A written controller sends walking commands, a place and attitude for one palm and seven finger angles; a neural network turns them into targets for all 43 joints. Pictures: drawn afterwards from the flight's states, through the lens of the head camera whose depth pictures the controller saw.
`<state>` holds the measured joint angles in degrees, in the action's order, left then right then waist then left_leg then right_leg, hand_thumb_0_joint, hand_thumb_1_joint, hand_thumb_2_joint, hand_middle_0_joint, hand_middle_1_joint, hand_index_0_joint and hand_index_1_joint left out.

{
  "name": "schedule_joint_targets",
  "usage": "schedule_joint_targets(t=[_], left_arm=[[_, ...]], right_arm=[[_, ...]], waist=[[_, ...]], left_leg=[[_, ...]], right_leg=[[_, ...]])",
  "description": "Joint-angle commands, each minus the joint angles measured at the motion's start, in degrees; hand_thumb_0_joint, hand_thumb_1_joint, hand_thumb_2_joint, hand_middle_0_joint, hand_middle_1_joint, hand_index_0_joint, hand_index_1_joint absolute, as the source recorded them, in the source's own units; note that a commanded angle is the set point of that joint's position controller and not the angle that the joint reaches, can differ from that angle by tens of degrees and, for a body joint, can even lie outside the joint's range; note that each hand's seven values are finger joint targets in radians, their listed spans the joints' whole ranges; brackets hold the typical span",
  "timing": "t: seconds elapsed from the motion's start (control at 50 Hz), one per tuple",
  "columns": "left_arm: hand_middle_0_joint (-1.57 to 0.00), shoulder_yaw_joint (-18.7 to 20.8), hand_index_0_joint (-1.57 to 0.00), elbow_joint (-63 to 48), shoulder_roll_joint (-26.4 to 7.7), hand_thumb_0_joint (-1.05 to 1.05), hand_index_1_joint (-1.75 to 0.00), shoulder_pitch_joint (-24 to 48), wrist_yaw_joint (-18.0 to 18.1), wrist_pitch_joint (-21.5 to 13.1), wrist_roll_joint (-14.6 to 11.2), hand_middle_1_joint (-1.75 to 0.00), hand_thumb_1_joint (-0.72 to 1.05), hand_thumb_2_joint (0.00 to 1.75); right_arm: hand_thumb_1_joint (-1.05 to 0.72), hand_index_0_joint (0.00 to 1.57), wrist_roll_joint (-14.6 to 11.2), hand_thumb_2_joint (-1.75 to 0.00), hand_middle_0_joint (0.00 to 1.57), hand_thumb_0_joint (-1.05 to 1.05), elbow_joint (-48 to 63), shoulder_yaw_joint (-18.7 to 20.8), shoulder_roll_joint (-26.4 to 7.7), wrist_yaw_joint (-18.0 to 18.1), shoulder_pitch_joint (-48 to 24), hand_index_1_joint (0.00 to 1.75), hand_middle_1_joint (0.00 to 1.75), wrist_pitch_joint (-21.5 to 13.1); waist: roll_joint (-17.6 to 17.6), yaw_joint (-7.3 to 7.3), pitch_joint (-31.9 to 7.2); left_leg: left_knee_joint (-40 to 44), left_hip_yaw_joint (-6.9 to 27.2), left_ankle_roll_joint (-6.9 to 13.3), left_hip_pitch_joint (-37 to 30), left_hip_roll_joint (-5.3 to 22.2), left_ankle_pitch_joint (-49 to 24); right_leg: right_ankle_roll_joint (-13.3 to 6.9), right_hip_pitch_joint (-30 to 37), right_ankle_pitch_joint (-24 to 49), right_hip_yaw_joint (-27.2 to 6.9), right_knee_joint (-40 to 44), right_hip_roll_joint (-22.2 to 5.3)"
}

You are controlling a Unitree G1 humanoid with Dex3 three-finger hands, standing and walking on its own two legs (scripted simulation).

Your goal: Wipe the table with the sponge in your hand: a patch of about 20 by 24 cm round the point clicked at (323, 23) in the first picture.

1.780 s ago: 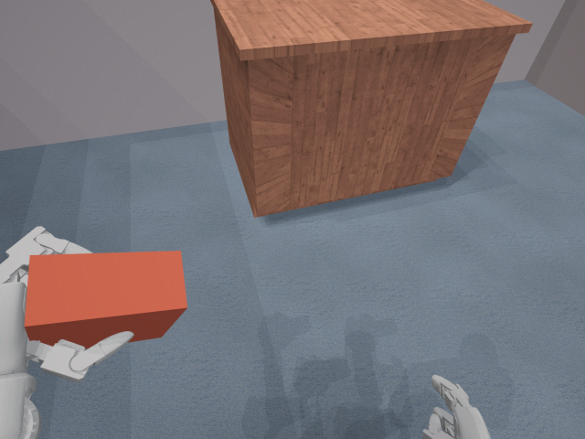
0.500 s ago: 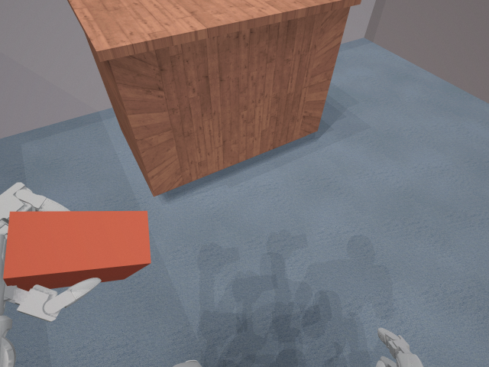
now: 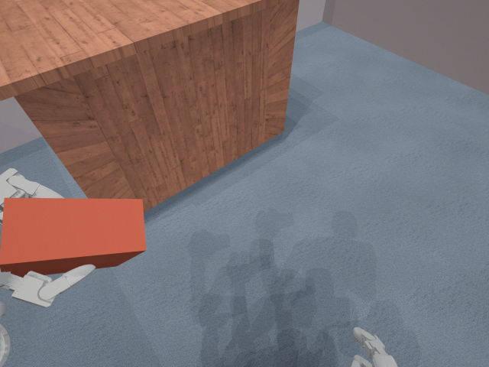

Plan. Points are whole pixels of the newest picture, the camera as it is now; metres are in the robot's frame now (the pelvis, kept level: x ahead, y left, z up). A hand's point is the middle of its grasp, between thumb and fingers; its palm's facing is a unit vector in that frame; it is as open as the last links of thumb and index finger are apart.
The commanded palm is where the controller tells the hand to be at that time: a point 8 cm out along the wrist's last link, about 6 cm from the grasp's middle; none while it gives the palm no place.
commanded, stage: walk to a spot facing it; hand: left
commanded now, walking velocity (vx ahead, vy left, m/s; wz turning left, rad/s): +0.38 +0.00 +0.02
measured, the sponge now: (93, 238) +0.24 +0.21 +0.15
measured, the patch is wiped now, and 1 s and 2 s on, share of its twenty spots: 0.00 0.00 0.00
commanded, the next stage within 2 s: turn to face it in 0.64 s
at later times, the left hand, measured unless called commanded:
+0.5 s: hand (94, 137) +0.40 +0.26 +0.17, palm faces +0.46 -0.82 -0.34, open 10.4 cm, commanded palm +0.33 +0.29 +0.19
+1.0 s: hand (174, 101) +0.50 +0.16 +0.16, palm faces +0.37 -0.80 -0.47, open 10.4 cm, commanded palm +0.42 +0.22 +0.19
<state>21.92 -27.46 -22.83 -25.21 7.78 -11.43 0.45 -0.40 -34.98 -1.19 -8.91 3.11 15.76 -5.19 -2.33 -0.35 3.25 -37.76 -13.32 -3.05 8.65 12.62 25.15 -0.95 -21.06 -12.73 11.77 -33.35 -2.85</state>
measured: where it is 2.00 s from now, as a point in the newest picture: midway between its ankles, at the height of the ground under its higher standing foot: (284, 346)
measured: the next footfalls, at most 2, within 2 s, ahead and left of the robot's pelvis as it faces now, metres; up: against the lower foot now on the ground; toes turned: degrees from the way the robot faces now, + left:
left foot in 0.42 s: +0.28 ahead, +0.12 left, +0.00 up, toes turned +11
right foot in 0.82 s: +0.33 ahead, -0.14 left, +0.00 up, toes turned -9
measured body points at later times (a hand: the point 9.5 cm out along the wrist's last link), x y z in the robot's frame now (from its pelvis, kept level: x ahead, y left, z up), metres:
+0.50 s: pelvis +0.17 +0.01 -0.01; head +0.18 +0.02 +0.44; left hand +0.37 +0.30 +0.19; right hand +0.34 -0.23 -0.08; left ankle +0.24 +0.12 -0.72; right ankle +0.07 -0.10 -0.67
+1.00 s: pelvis +0.28 -0.07 +0.01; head +0.33 -0.10 +0.46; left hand +0.47 +0.20 +0.19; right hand +0.46 -0.31 -0.10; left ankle +0.24 +0.06 -0.63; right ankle +0.29 -0.14 -0.72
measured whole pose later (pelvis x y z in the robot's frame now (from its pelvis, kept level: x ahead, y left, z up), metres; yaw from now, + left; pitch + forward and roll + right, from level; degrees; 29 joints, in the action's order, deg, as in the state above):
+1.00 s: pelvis +0.28 -0.07 +0.01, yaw +4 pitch -1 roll +3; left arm 17.3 -27.0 -17.9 -25.6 7.9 -9.4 0.0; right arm -0.6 -36.9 1.1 -14.3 3.9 8.5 -2.1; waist -1.4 1.4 6.7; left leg -67.4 -3.7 -2.1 27.3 2.3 27.1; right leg -3.6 -15.3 -18.9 11.9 -34.9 -4.7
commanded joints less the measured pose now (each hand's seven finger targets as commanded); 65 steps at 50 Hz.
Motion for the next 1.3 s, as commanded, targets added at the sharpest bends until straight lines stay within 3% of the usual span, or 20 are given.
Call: schedule_joint_targets(t=[0.0, 0.08, 0.16, 0.26, 0.36, 0.38, 0.42, 0.46, 0.58, 0.76, 0.8, 0.82, 0.84, 0.86, 0.96, 1.16, 1.2, 1.22, 1.24, 1.28], left_arm=[[-1.2, 9.5, -1.2, -15.3, -12.3, 0.0, -1.6, 3.9, 2.3, -3.6, -0.7, -1.6, 0.1, 1.3], [-1.2, 11.8, -1.2, -20.2, -12.4, 0.0, -1.6, -3.8, 2.5, -5.1, -1.3, -1.6, 0.1, 1.3], [-1.2, 12.8, -1.2, -19.5, -11.3, 0.0, -1.6, -5.2, 2.6, -5.7, -2.3, -1.6, 0.1, 1.3], [-1.2, 10.5, -1.2, -12.9, -8.4, 0.0, -1.6, -5.9, 3.1, -4.6, -2.9, -1.6, 0.1, 1.3], [-1.2, 5.0, -1.2, -12.2, -6.9, 0.0, -1.6, 3.4, 3.3, -3.9, -2.2, -1.6, 0.1, 1.3], [-1.2, 4.3, -1.2, -13.2, -7.1, 0.0, -1.6, 5.9, 3.3, -4.4, -1.9, -1.6, 0.1, 1.3], [-1.2, 3.1, -1.2, -16.2, -6.8, 0.0, -1.6, 9.9, 3.2, -5.2, -2.2, -1.6, 0.1, 1.3], [-1.2, 4.4, -1.2, -16.9, -11.6, 0.0, -1.6, 15.3, 2.6, -5.3, -1.1, -1.6, 0.1, 1.3], [-1.2, 6.6, -1.2, -25.4, -8.2, 0.0, -1.6, 1.2, 2.2, -5.3, -2.1, -1.6, 0.1, 1.3], [-1.2, 3.9, -1.2, -5.7, -4.2, 0.0, -1.6, 3.3, 1.4, -2.7, -2.0, -1.6, 0.1, 1.3], [-1.2, 2.0, -1.2, -6.5, -4.9, 0.0, -1.6, 6.8, 1.4, -1.8, -1.1, -1.6, 0.1, 1.3], [-1.2, 3.8, -1.2, -7.3, -8.8, 0.0, -1.6, 6.7, 1.8, -1.4, -0.8, -1.6, 0.1, 1.3], [-1.2, 5.4, -1.2, -8.4, -10.8, 0.0, -1.6, 7.4, 2.1, -1.4, -1.0, -1.6, 0.1, 1.3], [-1.2, 3.8, -1.2, -9.9, -8.6, 0.0, -1.6, 8.7, 1.4, -1.7, -1.4, -1.6, 0.1, 1.3], [-1.2, 10.0, -1.2, -18.5, -12.2, 0.0, -1.6, -0.9, 3.4, -4.3, -1.4, -1.6, 0.1, 1.3], [-1.2, 10.2, -1.2, -15.8, -8.3, 0.0, -1.6, -8.6, 5.0, -3.6, -3.2, -1.6, 0.1, 1.3], [-1.2, 7.3, -1.2, -16.3, -7.3, 0.0, -1.6, -6.0, 4.7, -3.3, -3.7, -1.6, 0.1, 1.3], [-1.2, 6.8, -1.2, -18.5, -7.4, 0.0, -1.6, -4.5, 4.4, -3.9, -4.0, -1.6, 0.1, 1.3], [-1.2, 7.1, -1.2, -17.2, -8.6, 0.0, -1.6, -4.0, 3.7, -4.5, -3.3, -1.6, 0.1, 1.3], [-1.2, 5.1, -1.2, -16.6, -8.2, 0.0, -1.6, -0.4, 2.4, -3.6, -1.7, -1.6, 0.1, 1.3]], right_arm=[[-0.9, 0.2, 0.2, -0.9, 0.2, 0.0, 9.7, 2.9, -6.4, 0.0, -10.2, 0.3, 0.3, -2.4], [-0.9, 0.2, 0.1, -0.9, 0.2, 0.0, 7.3, 3.6, -7.5, -1.1, -10.8, 0.3, 0.3, 0.0], [-0.9, 0.2, 0.3, -0.9, 0.2, 0.0, 7.9, 4.0, -7.6, -1.0, -10.1, 0.3, 0.3, 1.6], [-0.9, 0.2, 0.2, -0.9, 0.2, 0.0, 9.8, 4.1, -7.2, -0.5, -8.4, 0.3, 0.3, 1.1], [-0.9, 0.2, 0.4, -0.9, 0.2, 0.0, 9.9, 4.8, -8.1, 1.3, -6.1, 0.3, 0.3, 0.3], [-0.9, 0.2, 0.3, -0.9, 0.2, 0.0, 10.1, 5.0, -8.7, 1.8, -5.6, 0.3, 0.3, 0.1], [-0.9, 0.2, 0.3, -0.9, 0.2, 0.0, 11.0, 4.4, -9.5, 1.3, -6.9, 0.3, 0.3, -0.4], [-0.9, 0.2, 1.1, -0.9, 0.2, 0.0, 9.6, 3.1, -8.7, 0.7, -8.9, 0.3, 0.3, -1.2], [-0.9, 0.2, 0.4, -0.9, 0.2, 0.0, 8.5, 4.1, -8.4, -1.0, -7.6, 0.3, 0.3, -4.2], [-0.9, 0.2, -0.5, -0.9, 0.2, 0.0, 7.7, 4.2, -8.7, 1.0, -6.0, 0.3, 0.3, -1.9], [-0.9, 0.2, -1.1, -0.9, 0.2, 0.0, 7.7, 3.6, -6.8, 1.1, -5.5, 0.3, 0.3, -1.2], [-0.9, 0.2, -0.9, -0.9, 0.2, 0.0, 9.0, 2.7, -5.5, 1.2, -8.0, 0.3, 0.3, -1.0], [-0.9, 0.2, -0.4, -0.9, 0.2, 0.0, 9.1, 2.4, -6.7, 1.1, -10.9, 0.3, 0.3, -1.6], [-0.9, 0.2, -0.1, -0.9, 0.2, 0.0, 7.7, 3.3, -7.5, 0.8, -9.4, 0.3, 0.3, -2.0], [-0.9, 0.2, 0.4, -0.9, 0.2, 0.0, 9.0, 2.6, -6.5, 0.7, -11.8, 0.3, 0.3, 0.1], [-0.9, 0.2, 0.6, -0.9, 0.2, 0.0, 11.5, 4.4, -7.2, 0.9, -6.6, 0.3, 0.3, 1.6], [-0.9, 0.2, -0.1, -0.9, 0.2, 0.0, 11.5, 5.0, -8.3, 1.2, -5.8, 0.3, 0.3, 1.7], [-0.9, 0.2, 0.0, -0.9, 0.2, 0.0, 12.0, 5.4, -9.4, 0.8, -6.4, 0.3, 0.3, 1.1], [-0.9, 0.2, 0.0, -0.9, 0.2, 0.0, 11.7, 5.1, -9.5, 0.1, -5.1, 0.3, 0.3, 0.5], [-0.9, 0.2, 1.1, -0.9, 0.2, 0.0, 10.2, 4.3, -9.7, -0.6, -7.4, 0.3, 0.3, 0.0]], waist=[[13.9, -1.04, -15.9], [4.4, 0.14, -13.0], [4.7, 1.33, -9.7], [10.9, -0.51, -8.7], [7.2, 1.2, -8.8], [2.1, 2.16, -10.3], [-16.0, 1.14, -12.1], [-11.9, 1.41, -7.4], [-14.3, -0.41, -9.7], [-6.0, 0.65, -7.5], [6.6, 0.99, -10.1], [20.2, 0.13, -9.8], [18.4, -1.15, -9.5], [16.5, -0.14, -10.4], [9.1, 0.09, -9.7], [8.6, 0.31, -15.0], [2.5, 2.15, -16.3], [-9.0, 0.69, -16.5], [-11.9, 0.14, -14.3], [-8.2, 0.47, -9.4]], left_leg=[[-41.2, 10.3, 3.5, 31.7, -8.4, 9.2], [-44.4, 14.5, 1.2, 34.9, -4.5, -2.1], [-28.8, 11.6, 0.5, 31.0, -2.9, -7.5], [-6.5, 3.7, 2.2, 21.9, -5.9, -10.3], [8.2, -0.7, 3.7, 2.3, -10.1, -16.8], [10.1, 2.8, 5.3, -5.0, -8.6, -16.6], [17.4, 37.9, 16.8, -14.9, 12.6, -26.4], [22.4, 41.9, 18.6, -3.9, 14.8, -10.2], [21.8, 16.8, 12.1, 3.4, 5.6, -13.5], [11.8, 9.6, 8.3, 3.8, 3.0, -14.2], [-5.8, 5.2, 5.8, 8.7, -3.7, -10.6], [-20.0, 4.4, 3.3, 23.2, -10.6, 5.6], [-29.4, 10.4, 2.7, 26.7, -10.9, 11.0], [-32.4, 13.7, 2.0, 24.4, -9.6, 6.5], [-29.3, 10.9, 0.5, 24.1, -8.7, -0.3], [8.0, 3.3, 1.4, 9.3, -11.9, -13.3], [14.0, 10.0, 4.6, -3.6, -5.3, -34.5], [13.2, 26.5, 11.8, -10.9, 7.0, -60.9], [13.2, 34.0, 16.8, -11.4, 12.8, -71.5], [15.7, 30.1, 15.4, -2.3, 11.0, -55.3]], right_leg=[[-12.3, 32.5, 32.0, -38.7, 9.2, -21.8], [-10.7, 24.8, 19.6, -26.4, 11.0, -18.9], [-9.4, 16.2, 18.4, -15.3, 14.1, -15.8], [-8.0, 16.2, 17.6, -10.8, 12.7, -13.8], [-3.9, 10.5, 16.5, -6.5, 0.2, -10.2], [-2.1, 6.2, 16.4, -5.6, -8.8, -8.7], [1.7, -11.8, -22.5, -6.6, -33.7, 1.2], [1.5, -14.8, -20.3, -13.3, -41.2, -2.6], [2.3, -7.5, -8.5, -7.6, -27.1, -3.0], [3.7, 6.6, -4.6, 0.6, 3.1, 2.3], [0.5, 15.2, 5.3, -9.5, 11.8, -6.2], [-4.9, 23.2, 23.9, -26.8, 12.9, -18.3], [-7.7, 21.8, 34.8, -29.1, 12.2, -24.1], [-6.4, 20.4, 34.2, -24.6, 11.4, -21.8], [-6.0, 20.2, 43.3, -11.1, 8.1, -17.9], [-2.9, 22.1, 44.1, -6.9, -0.2, -14.8], [1.5, 12.6, 29.3, -3.9, -11.3, -10.4], [4.3, 0.0, -3.3, -4.6, -19.1, -3.2], [4.1, -6.6, -25.2, -9.1, -25.0, -0.5], [3.7, -5.6, -22.0, -11.6, -25.3, -2.0]])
